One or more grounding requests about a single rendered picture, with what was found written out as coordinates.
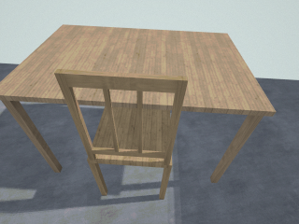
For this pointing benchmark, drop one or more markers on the chair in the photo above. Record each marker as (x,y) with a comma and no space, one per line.
(126,136)

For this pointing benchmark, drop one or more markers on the table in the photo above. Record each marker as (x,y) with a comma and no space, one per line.
(219,80)

